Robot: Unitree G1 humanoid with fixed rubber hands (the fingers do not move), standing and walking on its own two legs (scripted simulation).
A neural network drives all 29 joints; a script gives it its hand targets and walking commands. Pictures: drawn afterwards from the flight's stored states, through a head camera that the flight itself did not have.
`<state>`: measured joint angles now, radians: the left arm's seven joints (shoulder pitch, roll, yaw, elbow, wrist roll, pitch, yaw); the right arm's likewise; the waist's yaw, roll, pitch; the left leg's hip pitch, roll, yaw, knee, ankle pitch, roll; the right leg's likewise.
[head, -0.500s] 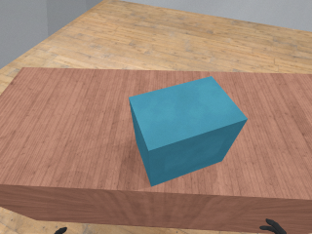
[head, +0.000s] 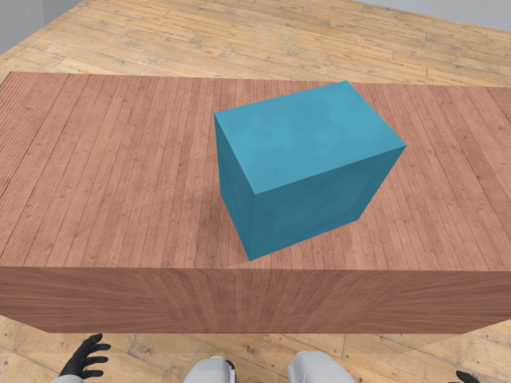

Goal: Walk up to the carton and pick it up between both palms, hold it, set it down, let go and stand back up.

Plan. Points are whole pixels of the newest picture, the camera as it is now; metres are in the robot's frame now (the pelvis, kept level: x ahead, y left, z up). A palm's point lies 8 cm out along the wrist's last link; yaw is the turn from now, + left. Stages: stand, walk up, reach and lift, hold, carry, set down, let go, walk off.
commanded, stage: walk up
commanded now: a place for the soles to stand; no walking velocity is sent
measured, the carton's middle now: (296, 173) +0.44 -0.06 +0.01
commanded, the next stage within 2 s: stand in 1.20 s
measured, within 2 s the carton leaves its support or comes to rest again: neither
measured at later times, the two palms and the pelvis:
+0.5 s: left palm out of the picture +0.10 +0.29 -0.11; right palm out of the picture +0.05 -0.32 -0.10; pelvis -0.01 -0.01 +0.01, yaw -3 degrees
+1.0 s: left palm out of the picture +0.11 +0.28 -0.10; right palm out of the picture +0.09 -0.32 -0.09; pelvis +0.01 -0.02 +0.01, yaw -3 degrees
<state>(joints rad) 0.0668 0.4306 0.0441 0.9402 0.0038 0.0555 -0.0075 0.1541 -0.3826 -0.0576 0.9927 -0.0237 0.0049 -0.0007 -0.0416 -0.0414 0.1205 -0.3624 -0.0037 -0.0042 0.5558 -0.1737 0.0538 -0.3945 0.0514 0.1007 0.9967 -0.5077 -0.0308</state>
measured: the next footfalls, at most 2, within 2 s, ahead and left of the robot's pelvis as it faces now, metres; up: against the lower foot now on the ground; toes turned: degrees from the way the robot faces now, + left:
right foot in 0.14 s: -0.01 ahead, -0.15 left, +0.00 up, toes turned -4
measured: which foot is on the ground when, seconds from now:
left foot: down 0.00-1.00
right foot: up 0.00-0.12, down 0.14-1.00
